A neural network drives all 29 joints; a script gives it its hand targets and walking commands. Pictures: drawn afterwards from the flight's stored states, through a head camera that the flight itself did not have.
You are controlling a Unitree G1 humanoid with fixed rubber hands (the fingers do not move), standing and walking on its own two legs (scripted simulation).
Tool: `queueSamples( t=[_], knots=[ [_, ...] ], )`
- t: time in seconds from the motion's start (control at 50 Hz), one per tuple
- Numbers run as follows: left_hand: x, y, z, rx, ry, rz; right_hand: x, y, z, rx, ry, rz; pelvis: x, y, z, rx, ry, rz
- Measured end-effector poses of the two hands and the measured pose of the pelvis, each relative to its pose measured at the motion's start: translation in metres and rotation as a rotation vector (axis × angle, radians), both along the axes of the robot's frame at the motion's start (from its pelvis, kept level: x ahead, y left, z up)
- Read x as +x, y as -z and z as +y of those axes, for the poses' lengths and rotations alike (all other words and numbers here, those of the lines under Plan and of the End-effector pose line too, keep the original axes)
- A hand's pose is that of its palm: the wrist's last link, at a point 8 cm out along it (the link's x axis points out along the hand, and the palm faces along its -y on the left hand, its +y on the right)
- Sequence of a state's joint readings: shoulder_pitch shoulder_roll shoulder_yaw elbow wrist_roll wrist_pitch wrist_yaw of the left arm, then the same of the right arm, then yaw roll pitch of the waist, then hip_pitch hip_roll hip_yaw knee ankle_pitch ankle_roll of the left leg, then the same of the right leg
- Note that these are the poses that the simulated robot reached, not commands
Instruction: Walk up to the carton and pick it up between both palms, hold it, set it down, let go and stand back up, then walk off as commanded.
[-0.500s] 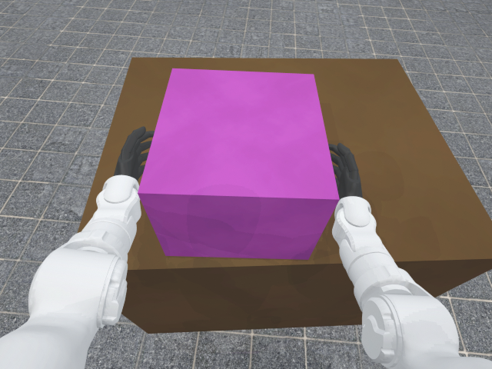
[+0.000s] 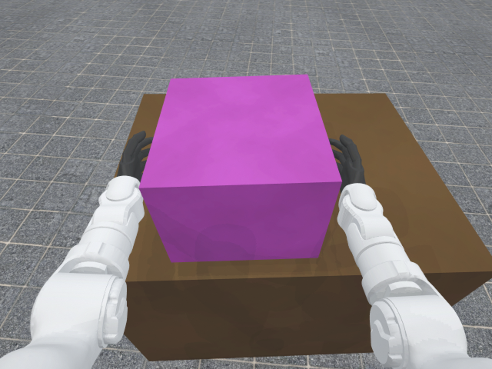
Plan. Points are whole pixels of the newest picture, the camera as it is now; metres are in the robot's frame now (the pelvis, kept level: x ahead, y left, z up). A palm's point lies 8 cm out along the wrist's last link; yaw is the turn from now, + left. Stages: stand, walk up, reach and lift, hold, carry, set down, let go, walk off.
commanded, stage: reach and lift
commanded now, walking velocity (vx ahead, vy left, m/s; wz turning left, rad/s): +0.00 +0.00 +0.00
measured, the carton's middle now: (241, 165) +0.49 +0.00 +0.06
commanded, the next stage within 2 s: none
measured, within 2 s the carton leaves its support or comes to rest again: neither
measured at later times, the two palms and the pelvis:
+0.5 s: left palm (122, 182) +0.39 +0.19 +0.13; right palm (360, 179) +0.38 -0.18 +0.13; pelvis +0.00 -0.01 +0.00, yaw +1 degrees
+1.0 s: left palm (120, 182) +0.36 +0.18 +0.16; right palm (374, 173) +0.36 -0.19 +0.16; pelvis -0.01 -0.01 +0.00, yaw +0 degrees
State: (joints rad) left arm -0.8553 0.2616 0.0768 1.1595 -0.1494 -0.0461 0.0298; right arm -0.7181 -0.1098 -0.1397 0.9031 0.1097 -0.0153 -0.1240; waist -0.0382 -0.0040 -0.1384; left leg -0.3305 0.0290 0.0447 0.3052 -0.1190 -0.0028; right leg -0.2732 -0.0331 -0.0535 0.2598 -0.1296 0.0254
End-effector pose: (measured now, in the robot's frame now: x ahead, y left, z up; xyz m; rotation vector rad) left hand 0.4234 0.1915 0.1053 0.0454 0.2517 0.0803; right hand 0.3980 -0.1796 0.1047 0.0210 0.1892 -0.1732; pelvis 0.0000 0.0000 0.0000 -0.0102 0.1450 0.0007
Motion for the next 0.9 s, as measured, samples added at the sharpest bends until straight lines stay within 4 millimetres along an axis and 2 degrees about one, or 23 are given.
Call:
queueSamples(
  t=[0.22, 0.4, 0.62, 0.9],
  knots=[
    [-0.013, -0.016, 0.004, 0.016, -0.022, -0.007, -0.002, -0.023, 0.003, -0.008, -0.024, -0.001, 0.000, -0.001, -0.001, -0.002, -0.004, -0.062],
    [-0.028, -0.027, 0.003, 0.018, -0.033, -0.013, -0.014, -0.031, 0.002, -0.020, -0.037, -0.006, -0.001, -0.002, -0.005, -0.002, -0.020, -0.112],
    [-0.048, -0.030, -0.001, -0.006, -0.047, -0.004, -0.031, -0.034, -0.002, -0.030, -0.044, 0.004, -0.007, -0.002, -0.007, 0.000, -0.011, -0.145],
    [-0.060, -0.047, -0.005, -0.002, -0.065, -0.023, -0.036, -0.054, -0.006, -0.014, -0.056, -0.019, -0.010, -0.002, -0.009, -0.002, -0.012, -0.162]
  ],
)
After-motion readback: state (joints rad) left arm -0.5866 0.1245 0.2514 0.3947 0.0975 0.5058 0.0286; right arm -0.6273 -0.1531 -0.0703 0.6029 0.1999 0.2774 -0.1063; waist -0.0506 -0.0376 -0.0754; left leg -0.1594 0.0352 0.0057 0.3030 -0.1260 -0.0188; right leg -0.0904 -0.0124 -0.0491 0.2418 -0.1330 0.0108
